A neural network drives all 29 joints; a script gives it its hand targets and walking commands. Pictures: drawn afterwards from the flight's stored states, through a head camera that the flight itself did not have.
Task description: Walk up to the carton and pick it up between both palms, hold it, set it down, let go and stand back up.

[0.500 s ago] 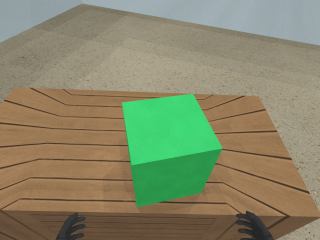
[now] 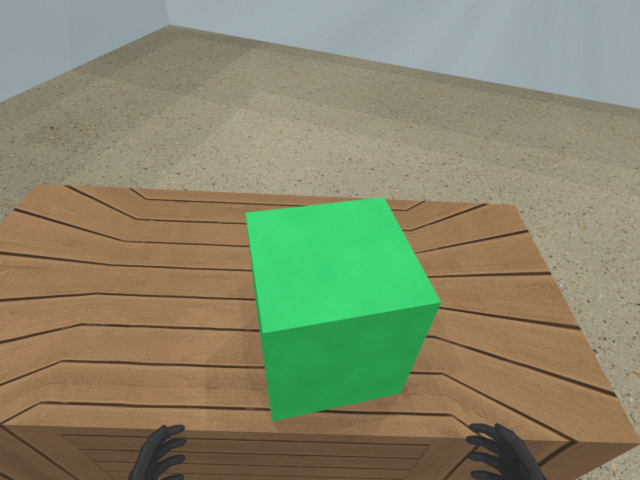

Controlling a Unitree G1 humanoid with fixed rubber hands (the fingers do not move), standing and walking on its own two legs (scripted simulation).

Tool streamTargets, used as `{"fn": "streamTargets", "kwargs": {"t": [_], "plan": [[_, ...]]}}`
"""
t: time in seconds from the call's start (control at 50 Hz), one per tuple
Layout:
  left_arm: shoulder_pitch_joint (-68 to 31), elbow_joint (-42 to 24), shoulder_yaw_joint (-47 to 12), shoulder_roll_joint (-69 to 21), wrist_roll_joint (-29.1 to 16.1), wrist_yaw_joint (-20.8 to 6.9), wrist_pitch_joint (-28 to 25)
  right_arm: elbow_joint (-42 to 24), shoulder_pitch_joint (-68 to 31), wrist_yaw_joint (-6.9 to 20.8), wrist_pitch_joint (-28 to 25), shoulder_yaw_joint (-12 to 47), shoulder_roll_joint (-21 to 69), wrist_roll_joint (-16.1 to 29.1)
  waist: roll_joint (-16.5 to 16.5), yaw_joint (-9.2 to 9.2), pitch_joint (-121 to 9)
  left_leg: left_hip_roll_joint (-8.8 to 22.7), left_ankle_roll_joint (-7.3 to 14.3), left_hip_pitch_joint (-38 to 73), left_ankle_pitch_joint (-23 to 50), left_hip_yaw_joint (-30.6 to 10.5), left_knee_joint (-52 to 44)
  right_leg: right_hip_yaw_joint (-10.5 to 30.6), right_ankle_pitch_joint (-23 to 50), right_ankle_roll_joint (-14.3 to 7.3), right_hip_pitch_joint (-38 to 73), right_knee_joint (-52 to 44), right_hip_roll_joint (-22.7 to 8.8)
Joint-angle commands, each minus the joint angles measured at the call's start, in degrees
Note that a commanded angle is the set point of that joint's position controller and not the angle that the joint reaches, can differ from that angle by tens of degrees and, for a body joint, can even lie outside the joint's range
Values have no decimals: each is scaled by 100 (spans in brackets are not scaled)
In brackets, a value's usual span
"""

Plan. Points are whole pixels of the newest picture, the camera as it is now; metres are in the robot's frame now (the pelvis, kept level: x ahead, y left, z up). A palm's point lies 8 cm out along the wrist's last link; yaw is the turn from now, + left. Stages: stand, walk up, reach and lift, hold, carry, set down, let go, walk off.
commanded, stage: reach and lift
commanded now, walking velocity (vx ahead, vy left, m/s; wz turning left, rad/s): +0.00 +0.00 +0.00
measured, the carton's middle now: (328, 309) +0.38 +0.02 -0.02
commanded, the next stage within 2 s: none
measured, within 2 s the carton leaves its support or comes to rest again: neither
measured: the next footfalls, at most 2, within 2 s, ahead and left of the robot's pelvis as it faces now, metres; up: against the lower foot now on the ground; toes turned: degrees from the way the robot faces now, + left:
none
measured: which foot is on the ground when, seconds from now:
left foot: down 0.00-1.00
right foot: down 0.00-1.00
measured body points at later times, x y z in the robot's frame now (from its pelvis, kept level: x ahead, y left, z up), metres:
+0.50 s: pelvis -0.01 -0.01 +0.00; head -0.01 +0.01 +0.45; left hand +0.17 +0.19 -0.02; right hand +0.19 -0.21 -0.02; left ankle +0.01 +0.15 -0.75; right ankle -0.02 -0.12 -0.75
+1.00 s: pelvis -0.01 -0.01 +0.00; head +0.00 +0.00 +0.45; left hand +0.23 +0.20 +0.03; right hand +0.27 -0.19 +0.03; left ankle +0.01 +0.15 -0.75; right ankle -0.02 -0.12 -0.75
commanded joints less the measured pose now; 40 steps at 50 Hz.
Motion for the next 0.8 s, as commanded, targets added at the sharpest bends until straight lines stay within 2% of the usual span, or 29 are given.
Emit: {"fn": "streamTargets", "kwargs": {"t": [0.0, 0.02, 0.04, 0.08, 0.12, 0.24, 0.28, 0.3, 0.34, 0.38, 0.42, 0.44, 0.52, 0.56, 0.6, 0.64, 0.78], "plan": [[-439, -1287, 32, 263, -16, 109, -558, -1175, -446, -50, -485, -327, -897, 171, 28, -6, -371, -441, -16, 1007, 1088, 84, 136, -112, 592, -104, -1167, -494, 188], [-451, -1303, 52, 269, -27, 126, -595, -1177, -484, -49, -508, -270, -838, 214, 36, 38, -296, -465, -3, 899, 1118, 67, 161, -79, 607, -95, -1142, -451, 185], [-383, -1272, -15, 187, -24, 126, -613, -1225, -437, -48, -520, -250, -820, 203, -28, -27, -283, -450, 10, 941, 1100, 84, 169, -114, 608, -107, -1186, -462, 198], [-437, -1276, -28, 163, -14, 132, -688, -1319, -474, -64, -570, -182, -788, 215, -107, 30, -231, -469, 55, 831, 953, 79, 175, -87, 490, -98, -1185, -434, 199], [-494, -1408, -28, 161, 20, 164, -728, -1343, -462, -103, -598, -168, -777, 239, -34, -18, -250, -475, 52, 909, 1013, 95, 202, -81, 607, -78, -1184, -398, 188], [-540, -1709, -130, 10, 10, 243, -862, -1521, -514, -119, -762, -71, -752, 400, -17, 46, -357, -482, 64, 822, 1068, 81, 259, -68, 653, -83, -1126, -279, 228], [-495, -1792, -196, -67, 18, 267, -880, -1477, -475, -123, -806, -15, -738, 456, 64, -3, -410, -471, 63, 878, 1115, 83, 314, -89, 704, -100, -1151, -232, 238], [-511, -1848, -212, -98, 10, 278, -890, -1510, -511, -118, -833, -9, -767, 505, -22, 18, -392, -474, 72, 820, 1160, 88, 317, -70, 740, -83, -1130, -233, 246], [-603, -1778, -184, -104, 23, 302, -918, -1632, -559, -128, -850, 68, -719, 553, -42, 74, -308, -489, 124, 710, 937, 110, 279, -48, 609, -78, -1071, -234, 210], [-650, -1913, -271, -165, -14, 316, -923, -1631, -603, -122, -848, 27, -795, 567, -60, -14, -338, -472, 132, 732, 853, 84, 277, -49, 534, -78, -1132, -207, 245], [-816, -1964, -291, -164, -63, 352, -875, -1782, -775, -145, -824, 22, -795, 597, -108, 18, -413, -477, 157, 655, 781, 99, 276, -10, 474, -89, -1116, -201, 231], [-865, -1933, -205, -183, 25, 359, -808, -1748, -876, -163, -780, 101, -742, 656, 1, 80, -428, -488, 158, 677, 855, 111, 291, 9, 560, -77, -1063, -183, 220], [-1314, -2119, -182, -145, -44, 404, -600, -2069, -1347, -232, -559, 56, -825, 635, -40, 83, -461, -480, 207, 575, 511, 124, 178, 71, 342, -52, -1079, -213, 160], [-1418, -2255, -173, -161, -72, 443, -456, -2120, -1414, -254, -409, 57, -806, 685, 51, 86, -501, -467, 178, 672, 575, 140, 174, 64, 328, -84, -1115, -224, 182], [-1380, -2240, -96, -180, -77, 429, -213, -2273, -1447, -322, -245, 71, -857, 690, -48, 80, -556, -471, 194, 763, 771, 130, 158, 61, 576, -72, -986, -242, 201], [-1627, -2506, -23, -161, -98, 426, -52, -2479, -1692, -367, -99, 45, -895, 706, -94, 96, -700, -480, 189, 756, 834, 151, 156, 75, 648, -63, -909, -240, 221], [-1907, -2869, 123, -250, -116, 358, 668, -2690, -2025, -502, 433, -17, -924, 717, 53, 85, -788, -466, 166, 1068, 1096, 105, 82, 31, 778, -125, -857, -391, 261]]}}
